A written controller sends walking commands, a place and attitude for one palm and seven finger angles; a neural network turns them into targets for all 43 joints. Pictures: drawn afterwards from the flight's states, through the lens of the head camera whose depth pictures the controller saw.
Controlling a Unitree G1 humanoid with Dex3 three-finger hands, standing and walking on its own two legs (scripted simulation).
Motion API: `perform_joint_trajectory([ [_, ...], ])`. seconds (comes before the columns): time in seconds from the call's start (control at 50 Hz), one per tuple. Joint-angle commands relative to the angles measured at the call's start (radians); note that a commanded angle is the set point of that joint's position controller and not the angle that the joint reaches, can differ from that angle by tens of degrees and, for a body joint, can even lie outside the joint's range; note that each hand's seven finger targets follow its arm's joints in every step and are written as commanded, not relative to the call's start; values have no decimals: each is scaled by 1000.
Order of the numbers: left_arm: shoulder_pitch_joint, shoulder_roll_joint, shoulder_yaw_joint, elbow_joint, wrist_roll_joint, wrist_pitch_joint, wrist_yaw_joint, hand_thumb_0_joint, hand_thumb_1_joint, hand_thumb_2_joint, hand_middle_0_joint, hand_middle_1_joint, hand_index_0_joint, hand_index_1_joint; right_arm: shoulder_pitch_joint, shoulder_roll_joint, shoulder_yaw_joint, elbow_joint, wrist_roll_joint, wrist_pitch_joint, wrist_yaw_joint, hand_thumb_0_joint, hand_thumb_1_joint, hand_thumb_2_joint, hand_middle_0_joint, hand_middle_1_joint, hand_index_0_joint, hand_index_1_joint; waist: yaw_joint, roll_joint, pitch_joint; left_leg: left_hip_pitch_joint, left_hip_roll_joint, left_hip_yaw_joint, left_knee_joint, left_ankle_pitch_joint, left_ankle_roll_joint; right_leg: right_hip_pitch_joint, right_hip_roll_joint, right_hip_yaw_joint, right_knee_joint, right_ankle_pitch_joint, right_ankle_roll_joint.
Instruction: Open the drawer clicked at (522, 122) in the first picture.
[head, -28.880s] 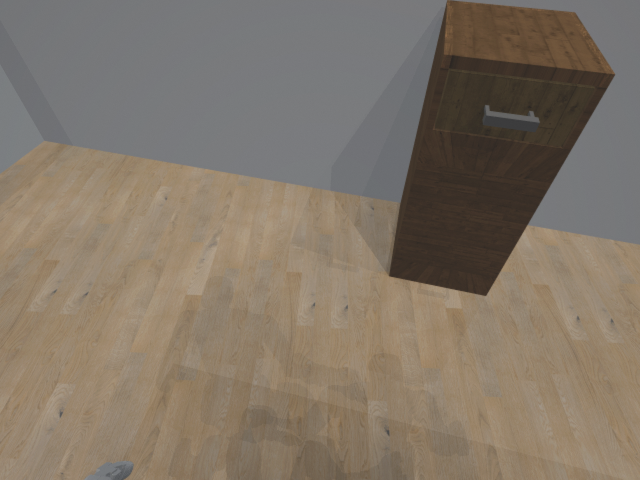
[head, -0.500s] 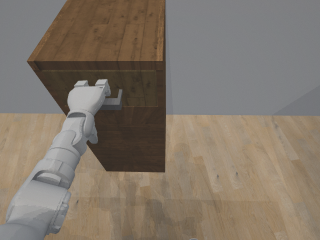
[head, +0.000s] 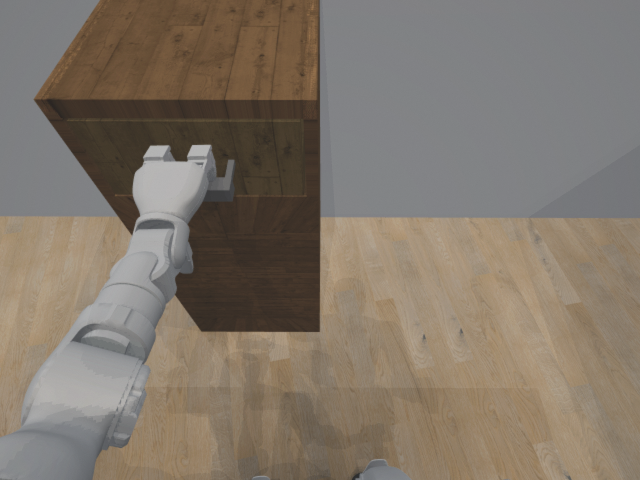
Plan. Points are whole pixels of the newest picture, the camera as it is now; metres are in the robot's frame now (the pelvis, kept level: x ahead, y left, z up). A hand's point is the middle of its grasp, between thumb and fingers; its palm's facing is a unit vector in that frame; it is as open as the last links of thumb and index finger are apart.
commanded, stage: lower the fingers behind the handle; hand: left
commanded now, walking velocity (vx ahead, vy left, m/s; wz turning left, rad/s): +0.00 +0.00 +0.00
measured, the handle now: (194, 177) +0.55 +0.18 +0.02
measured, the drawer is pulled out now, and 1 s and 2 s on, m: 0.00 0.00 0.00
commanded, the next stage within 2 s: lift the fingers back up to retry in 0.48 s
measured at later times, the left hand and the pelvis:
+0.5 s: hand (183, 212) +0.47 +0.18 +0.03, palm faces +0.04 +0.01 -1.00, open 13.8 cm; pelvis -0.02 +0.01 -0.01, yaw +0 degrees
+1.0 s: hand (173, 200) +0.48 +0.19 +0.05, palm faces -0.01 -0.01 -1.00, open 13.8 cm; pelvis +0.01 +0.01 +0.00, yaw +0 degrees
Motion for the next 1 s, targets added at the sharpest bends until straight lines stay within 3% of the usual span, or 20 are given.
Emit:
perform_joint_trajectory([
  [0.0,-310,225,50,3,-7,50,-55,0,-500,300,-300,-1200,-300,-1200,100,-160,-41,-77,-3,-24,-25,0,-900,-900,200,300,200,300,-27,-115,-235,43,-32,22,-81,89,28,211,17,-2,-109,82,-9],
  [0.02,-304,260,68,11,-4,46,-63,0,-500,300,-300,-1200,-300,-1200,104,-164,-37,-79,-2,-23,-29,0,-900,-900,200,300,200,300,-24,-112,-241,26,-31,22,-77,80,28,207,14,1,-98,75,-7],
  [0.08,-293,242,47,6,-7,23,-88,0,-500,300,-300,-1200,-300,-1200,112,-161,-34,-93,-1,-30,-35,0,-900,-900,200,300,200,300,-24,-107,-245,1,-33,23,-60,57,30,191,11,5,-88,55,-6],
  [0.14,-271,252,62,-15,2,0,-91,0,-500,300,-300,-1200,-300,-1200,121,-158,-36,-104,-2,-32,-34,0,-900,-900,200,300,200,300,-7,-81,-286,-3,-32,23,-45,60,30,190,14,6,-67,55,-11],
  [0.2,-303,233,51,-39,-3,-12,-86,0,-500,300,-300,-1200,-300,-1200,136,-156,-40,-104,-2,-37,-31,0,-900,-900,200,300,200,300,-18,-82,-289,-7,-29,17,-35,59,30,168,18,2,-60,46,-13],
  [0.24,-292,256,70,-43,-2,-12,-77,0,-500,300,-300,-1200,-300,-1200,138,-161,-41,-105,2,-38,-31,0,-900,-900,200,300,200,300,-11,-86,-286,-17,-26,15,-33,50,30,157,19,3,-55,31,-11],
  [0.3,-315,256,73,-64,-5,-10,-65,0,-500,300,-300,-1200,-300,-1200,143,-160,-46,-101,-1,-40,-27,0,-900,-900,200,300,200,300,-7,-52,-300,-3,-26,13,-36,53,29,151,21,-1,-53,23,-17],
  [0.38,-344,236,49,-47,-1,9,-49,0,-500,300,-300,-1200,-300,-1200,144,-162,-43,-96,4,-46,-27,0,-900,-900,200,300,200,300,-25,-69,-257,-11,-22,7,-45,1,30,107,22,-5,-65,-43,-13],
  [0.4,-357,253,64,-47,0,12,-44,0,-500,300,-300,-1200,-300,-1200,144,-165,-45,-90,3,-45,-26,0,-900,-900,200,300,200,300,-23,-70,-271,-9,-22,2,-46,6,30,112,24,-7,-61,-40,-16],
  [0.44,-364,224,45,-49,0,20,-39,0,-500,300,-300,-1200,-300,-1200,149,-161,-45,-89,3,-50,-24,0,-900,-900,200,300,200,300,-24,-54,-288,10,-20,1,-46,24,30,107,25,-11,-55,-25,-16],
  [0.48,-337,242,64,-43,-4,27,-41,0,-500,300,-300,-1200,-300,-1200,148,-161,-45,-90,1,-49,-23,0,-900,-900,200,300,200,300,-11,-51,-313,14,-22,7,-44,45,29,136,24,-6,-55,-2,-16],
  [0.5,-353,255,72,-45,-7,30,-43,0,-500,300,-300,-1200,-300,-1200,148,-164,-45,-87,0,-45,-23,0,-900,-900,200,300,200,300,-17,-67,-318,13,-22,2,-45,48,29,144,26,-9,-54,3,-17],
  [0.52,-340,222,43,-23,-9,35,-47,0,-500,300,-300,-1200,-300,-1200,148,-159,-42,-88,1,-46,-25,0,-900,-900,200,300,200,300,-25,-74,-292,6,-22,5,-46,44,31,135,25,-10,-59,2,-13],
  [0.56,-340,243,55,-14,-9,38,-53,0,-500,300,-300,-1200,-300,-1200,144,-163,-39,-87,4,-45,-27,0,-900,-900,200,300,200,300,-26,-87,-264,-8,-22,7,-48,25,31,129,23,-7,-67,-16,-10],
  [0.7,-423,290,92,-149,-19,13,-63,0,-500,300,-300,-1200,-300,-1200,122,-151,-43,-108,3,-41,-36,0,-900,-900,200,300,200,300,-7,-19,-364,94,-20,1,-73,96,30,205,23,-7,-77,43,-15],
  [0.76,-418,275,84,-157,-21,3,-65,0,-500,300,-300,-1200,-300,-1200,117,-148,-39,-109,5,-42,-37,0,-900,-900,200,300,200,300,-6,-34,-333,111,-18,-3,-88,110,30,210,25,-13,-88,53,-13],
  [0.78,-438,305,107,-189,-20,-5,-62,0,-500,300,-300,-1200,-300,-1200,115,-151,-41,-109,4,-42,-38,0,-900,-900,200,300,200,300,-2,-29,-351,122,-16,-3,-91,125,30,226,25,-9,-88,68,-13],
  [0.9,-502,269,88,-306,-31,-39,-60,0,-500,300,-300,-1200,-300,-1200,105,-144,-53,-106,-1,-48,-36,0,-900,-900,200,300,200,300,-10,5,-404,231,-16,-7,-99,229,29,265,28,-13,-102,151,-19],
  [0.94,-472,296,114,-327,-38,-48,-65,0,-500,300,-300,-1200,-300,-1200,106,-146,-55,-105,0,-48,-35,0,-900,-900,200,300,200,300,5,12,-422,252,-19,-6,-102,274,28,300,29,-11,-102,200,-19],
  [0.98,-460,280,104,-361,-41,-51,-74,0,-500,300,-300,-1200,-300,-1200,103,-143,-58,-105,-3,-45,-32,0,-900,-900,200,300,200,300,11,26,-445,289,-18,-6,-103,342,25,321,30,-14,-102,251,-20],
])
